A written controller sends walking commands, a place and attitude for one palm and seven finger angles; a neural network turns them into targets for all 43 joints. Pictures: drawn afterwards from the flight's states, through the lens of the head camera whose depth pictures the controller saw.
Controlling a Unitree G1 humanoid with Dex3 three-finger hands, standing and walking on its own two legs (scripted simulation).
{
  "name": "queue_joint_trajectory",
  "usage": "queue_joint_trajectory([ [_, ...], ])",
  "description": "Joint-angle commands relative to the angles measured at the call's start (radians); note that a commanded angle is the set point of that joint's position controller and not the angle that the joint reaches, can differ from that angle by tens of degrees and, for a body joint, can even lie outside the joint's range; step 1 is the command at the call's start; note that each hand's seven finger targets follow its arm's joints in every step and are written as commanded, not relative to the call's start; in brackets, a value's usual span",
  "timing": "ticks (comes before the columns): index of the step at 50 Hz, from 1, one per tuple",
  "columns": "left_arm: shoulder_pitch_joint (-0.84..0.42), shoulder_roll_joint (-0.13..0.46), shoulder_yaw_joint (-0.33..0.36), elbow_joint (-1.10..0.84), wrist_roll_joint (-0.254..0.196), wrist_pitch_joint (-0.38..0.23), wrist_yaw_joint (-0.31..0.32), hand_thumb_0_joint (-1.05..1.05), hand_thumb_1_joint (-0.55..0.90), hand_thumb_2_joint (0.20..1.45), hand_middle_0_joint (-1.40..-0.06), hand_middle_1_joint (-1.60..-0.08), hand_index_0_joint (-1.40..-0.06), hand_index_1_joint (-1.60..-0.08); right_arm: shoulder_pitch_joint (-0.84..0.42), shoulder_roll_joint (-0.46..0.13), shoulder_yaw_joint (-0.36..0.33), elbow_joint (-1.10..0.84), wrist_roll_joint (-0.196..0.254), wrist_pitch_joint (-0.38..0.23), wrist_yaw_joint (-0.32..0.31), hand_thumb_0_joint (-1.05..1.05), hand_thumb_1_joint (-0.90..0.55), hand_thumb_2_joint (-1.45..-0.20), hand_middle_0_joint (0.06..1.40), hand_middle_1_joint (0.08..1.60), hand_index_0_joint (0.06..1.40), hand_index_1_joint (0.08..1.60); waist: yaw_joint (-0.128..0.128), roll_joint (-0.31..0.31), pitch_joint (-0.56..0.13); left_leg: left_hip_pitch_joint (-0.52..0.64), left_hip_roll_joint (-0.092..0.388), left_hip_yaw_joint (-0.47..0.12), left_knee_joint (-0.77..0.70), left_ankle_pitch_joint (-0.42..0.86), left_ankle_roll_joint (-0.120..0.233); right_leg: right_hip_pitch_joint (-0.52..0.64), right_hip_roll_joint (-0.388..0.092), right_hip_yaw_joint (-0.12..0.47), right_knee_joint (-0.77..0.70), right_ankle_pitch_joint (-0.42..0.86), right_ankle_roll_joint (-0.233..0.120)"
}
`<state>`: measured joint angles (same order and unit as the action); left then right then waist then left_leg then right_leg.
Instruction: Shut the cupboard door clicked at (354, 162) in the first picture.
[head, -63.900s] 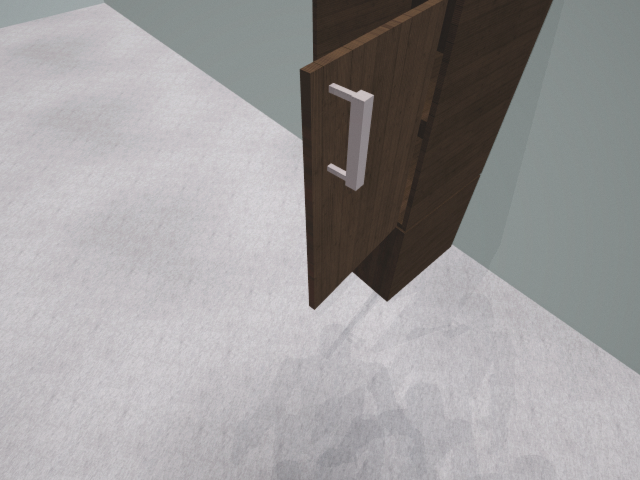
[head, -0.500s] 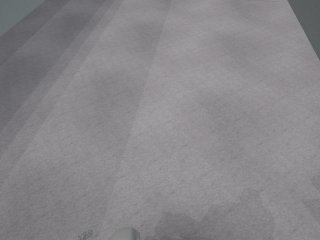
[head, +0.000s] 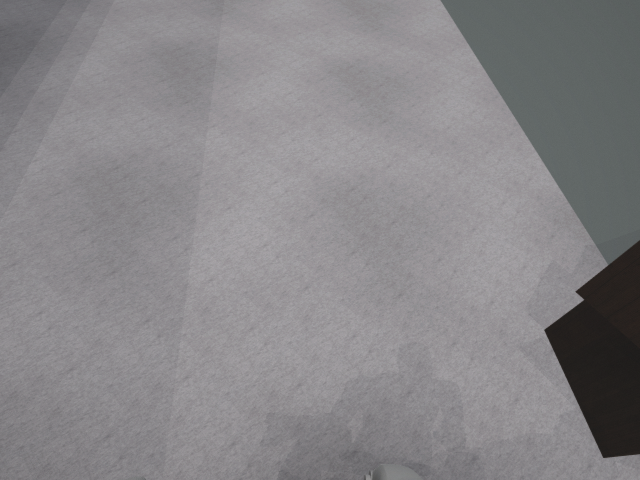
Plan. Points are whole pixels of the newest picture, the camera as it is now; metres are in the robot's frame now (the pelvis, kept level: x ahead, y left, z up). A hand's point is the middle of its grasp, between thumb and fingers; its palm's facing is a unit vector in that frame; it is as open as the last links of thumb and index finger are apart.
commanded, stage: turn to face it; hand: left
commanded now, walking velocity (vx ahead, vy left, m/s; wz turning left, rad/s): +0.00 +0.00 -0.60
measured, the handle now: out of the picture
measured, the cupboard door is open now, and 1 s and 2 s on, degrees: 28 28 28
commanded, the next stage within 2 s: take the last steps up to it in 1.44 s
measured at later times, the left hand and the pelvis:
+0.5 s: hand (241, 471) +0.15 +0.11 -0.16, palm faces -0.27 -0.94 -0.22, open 7.4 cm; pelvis +0.02 -0.05 +0.00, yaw -16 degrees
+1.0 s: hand (248, 396) +0.25 +0.12 -0.17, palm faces -0.53 -0.82 -0.22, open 7.4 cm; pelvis +0.05 -0.01 +0.00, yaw -34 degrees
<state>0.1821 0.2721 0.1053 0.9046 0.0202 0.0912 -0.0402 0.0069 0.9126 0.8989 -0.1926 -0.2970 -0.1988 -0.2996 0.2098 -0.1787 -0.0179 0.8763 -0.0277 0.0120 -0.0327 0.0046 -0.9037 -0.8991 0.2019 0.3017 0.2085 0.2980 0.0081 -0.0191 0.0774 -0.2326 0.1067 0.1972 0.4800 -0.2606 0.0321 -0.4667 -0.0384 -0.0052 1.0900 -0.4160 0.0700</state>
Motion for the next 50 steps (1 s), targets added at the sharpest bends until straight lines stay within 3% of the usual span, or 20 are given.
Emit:
queue_joint_trajectory([
  [1,-0.08,0.014,-0.004,-0.102,0.002,-0.027,-0.001,0.0,0.9,0.9,-0.2,-0.3,-0.2,-0.3,0.084,-0.214,-0.072,-0.029,-0.003,-0.013,-0.008,0.0,-0.9,-0.9,0.2,0.3,0.2,0.3,-0.055,0.205,-0.112,0.19,0.259,-0.141,-0.124,0.389,0.102,-0.049,-0.013,-0.044,-0.144,-0.025,-0.006],
  [6,-0.071,0.014,-0.011,-0.103,0.001,-0.04,0.004,0.0,0.9,0.9,-0.2,-0.3,-0.2,-0.3,0.062,-0.24,-0.086,-0.017,-0.004,-0.006,0.005,0.0,-0.9,-0.9,0.2,0.3,0.2,0.3,-0.045,0.244,-0.113,0.133,0.286,-0.096,-0.058,0.369,0.083,0.084,0.01,-0.088,-0.354,-0.01,-0.039],
  [8,0.006,0.034,-0.005,-0.083,0.001,-0.047,0.008,0.0,0.9,0.9,-0.2,-0.3,-0.2,-0.3,0.031,-0.246,-0.087,-0.021,0.002,-0.002,0.009,0.0,-0.9,-0.9,0.2,0.3,0.2,0.3,0.005,0.18,-0.131,0.052,0.265,-0.048,0.041,0.278,0.028,0.242,0.023,-0.1,-0.547,0.159,-0.06],
  [9,0.077,0.079,0.005,-0.062,0.006,-0.056,0.014,0.0,0.9,0.9,-0.2,-0.3,-0.2,-0.3,0.017,-0.228,-0.086,-0.028,0.01,-0.001,0.014,0.0,-0.9,-0.9,0.2,0.3,0.2,0.3,0.043,0.071,-0.161,-0.026,0.212,-0.005,0.174,0.179,-0.021,0.366,-0.019,-0.038,-0.667,0.268,-0.084],
  [10,0.121,0.194,0.021,-0.053,0.017,-0.073,0.028,0.0,0.9,0.9,-0.2,-0.3,-0.2,-0.3,0.012,-0.14,-0.067,-0.064,0.016,0.005,0.02,0.0,-0.9,-0.9,0.2,0.3,0.2,0.3,0.068,-0.277,-0.144,-0.282,0.065,0.043,0.407,-0.268,-0.087,0.491,-0.257,0.312,-0.78,0.449,-0.172],
  [11,0.147,0.238,0.027,-0.04,0.001,-0.07,0.041,0.0,0.9,0.9,-0.2,-0.3,-0.2,-0.3,-0.05,-0.145,-0.06,-0.093,0.011,0.02,0.018,0.0,-0.9,-0.9,0.2,0.3,0.2,0.3,0.091,-0.305,-0.108,-0.387,-0.014,-0.072,0.594,-0.409,-0.098,0.412,-0.353,0.439,-0.782,0.619,-0.257],
  [12,0.124,0.225,0.021,-0.047,-0.003,-0.068,0.048,0.0,0.9,0.9,-0.2,-0.3,-0.2,-0.3,-0.045,-0.156,-0.059,-0.088,0.015,0.031,0.017,0.0,-0.9,-0.9,0.2,0.3,0.2,0.3,0.065,-0.205,-0.089,-0.397,0.004,-0.165,0.684,-0.335,-0.091,0.349,-0.349,0.404,-0.807,0.457,-0.287],
  [13,0.046,0.188,0.023,-0.067,0.0,-0.071,0.057,0.0,0.9,0.9,-0.2,-0.3,-0.2,-0.3,-0.036,-0.15,-0.062,-0.075,0.011,0.032,0.014,0.0,-0.9,-0.9,0.2,0.3,0.2,0.3,0.029,-0.263,-0.066,-0.454,0.008,-0.196,0.704,-0.268,-0.093,0.356,-0.288,0.389,-0.829,0.376,-0.257],
  [17,-0.023,0.113,-0.005,-0.087,-0.007,-0.085,0.054,0.0,0.9,0.9,-0.2,-0.3,-0.2,-0.3,0.008,-0.154,-0.063,-0.031,0.007,0.026,0.021,0.0,-0.9,-0.9,0.2,0.3,0.2,0.3,-0.024,-0.138,-0.105,-0.373,0.004,-0.189,0.659,-0.094,-0.125,0.362,-0.165,0.201,-0.74,0.609,-0.217],
  [22,0.056,0.129,0.003,-0.058,-0.003,-0.089,0.053,0.0,0.9,0.9,-0.2,-0.3,-0.2,-0.3,-0.038,-0.14,-0.057,-0.046,0.013,0.022,0.011,0.0,-0.9,-0.9,0.2,0.3,0.2,0.3,0.009,-0.067,-0.149,-0.367,-0.025,-0.188,0.547,-0.128,-0.138,0.446,-0.183,0.265,-0.698,0.749,-0.259],
  [26,0.046,0.145,0.013,-0.056,0.005,-0.081,0.053,0.0,0.9,0.9,-0.2,-0.3,-0.2,-0.3,-0.074,-0.135,-0.056,-0.072,0.019,0.016,0.007,0.0,-0.9,-0.9,0.2,0.3,0.2,0.3,0.011,-0.11,-0.112,-0.305,-0.046,-0.187,0.404,-0.17,-0.13,0.38,-0.189,0.33,-0.688,0.706,-0.278],
  [29,-0.002,0.153,0.017,-0.064,0.005,-0.074,0.051,0.0,0.9,0.9,-0.2,-0.3,-0.2,-0.3,-0.028,-0.132,-0.055,-0.066,0.025,0.007,0.004,0.0,-0.9,-0.9,0.2,0.3,0.2,0.3,-0.018,-0.137,-0.114,-0.162,-0.078,-0.173,0.214,-0.119,-0.116,0.299,-0.159,0.347,-0.642,0.699,-0.247],
  [31,-0.037,0.131,0.012,-0.07,-0.005,-0.067,0.051,0.0,0.9,0.9,-0.2,-0.3,-0.2,-0.3,0.056,-0.149,-0.057,-0.041,0.024,-0.004,-0.002,0.0,-0.9,-0.9,0.2,0.3,0.2,0.3,-0.06,-0.104,-0.137,0.044,-0.07,-0.175,-0.026,0.073,-0.107,0.191,-0.092,0.317,-0.561,0.584,-0.174],
  [32,-0.011,0.077,0.002,-0.082,-0.015,-0.063,0.049,0.0,0.9,0.9,-0.2,-0.3,-0.2,-0.3,0.089,-0.214,-0.065,-0.035,0.015,-0.018,-0.005,0.0,-0.9,-0.9,0.2,0.3,0.2,0.3,-0.06,0.068,-0.182,0.183,0.078,-0.307,-0.139,0.183,-0.066,0.082,0.016,0.235,-0.45,0.362,-0.116],
  [33,0.034,0.03,-0.008,-0.088,-0.02,-0.06,0.041,0.0,0.9,0.9,-0.2,-0.3,-0.2,-0.3,0.111,-0.303,-0.08,-0.041,0.005,-0.02,-0.007,0.0,-0.9,-0.9,0.2,0.3,0.2,0.3,-0.049,0.337,-0.208,0.279,0.324,-0.524,-0.14,0.446,0.048,-0.07,0.122,0.085,-0.214,-0.16,-0.056],
  [34,0.02,0.059,-0.005,-0.087,-0.009,-0.057,0.042,0.0,0.9,0.9,-0.2,-0.3,-0.2,-0.3,0.113,-0.302,-0.076,-0.052,-0.001,-0.009,-0.01,0.0,-0.9,-0.9,0.2,0.3,0.2,0.3,-0.06,0.265,-0.192,0.198,0.388,-0.525,-0.125,0.489,0.128,-0.05,0.079,0.077,-0.019,-0.249,-0.054],
  [37,0.0,0.076,0.013,-0.067,0.004,-0.046,0.02,0.0,0.9,0.9,-0.2,-0.3,-0.2,-0.3,0.006,-0.226,-0.054,-0.092,-0.005,-0.015,-0.016,0.0,-0.9,-0.9,0.2,0.3,0.2,0.3,-0.021,0.193,-0.095,0.07,0.283,-0.375,-0.152,0.42,0.109,-0.078,0.023,0.065,0.137,-0.111,-0.022],
  [40,0.002,0.046,0.006,-0.066,0.0,-0.036,0.005,0.0,0.9,0.9,-0.2,-0.3,-0.2,-0.3,0.007,-0.213,-0.051,-0.081,-0.001,-0.016,-0.017,0.0,-0.9,-0.9,0.2,0.3,0.2,0.3,-0.013,0.174,-0.112,0.132,0.225,-0.233,-0.132,0.444,0.089,-0.085,0.007,0.019,0.106,-0.029,-0.007],
  [46,-0.068,0.022,-0.004,-0.092,0.0,-0.029,0.0,0.0,0.9,0.9,-0.2,-0.3,-0.2,-0.3,0.069,-0.218,-0.068,-0.042,-0.003,-0.013,-0.008,0.0,-0.9,-0.9,0.2,0.3,0.2,0.3,-0.044,0.193,-0.111,0.173,0.254,-0.164,-0.134,0.388,0.102,-0.057,-0.013,-0.028,-0.096,-0.03,-0.003],
  [50,-0.084,0.014,-0.014,-0.092,0.002,-0.039,0.003,0.0,0.9,0.9,-0.2,-0.3,-0.2,-0.3,0.081,-0.236,-0.079,-0.018,-0.004,-0.007,0.003,0.0,-0.9,-0.9,0.2,0.3,0.2,0.3,-0.057,0.243,-0.113,0.153,0.261,-0.118,-0.089,0.415,0.095,0.036,0.013,-0.081,-0.268,-0.036,-0.022],
])
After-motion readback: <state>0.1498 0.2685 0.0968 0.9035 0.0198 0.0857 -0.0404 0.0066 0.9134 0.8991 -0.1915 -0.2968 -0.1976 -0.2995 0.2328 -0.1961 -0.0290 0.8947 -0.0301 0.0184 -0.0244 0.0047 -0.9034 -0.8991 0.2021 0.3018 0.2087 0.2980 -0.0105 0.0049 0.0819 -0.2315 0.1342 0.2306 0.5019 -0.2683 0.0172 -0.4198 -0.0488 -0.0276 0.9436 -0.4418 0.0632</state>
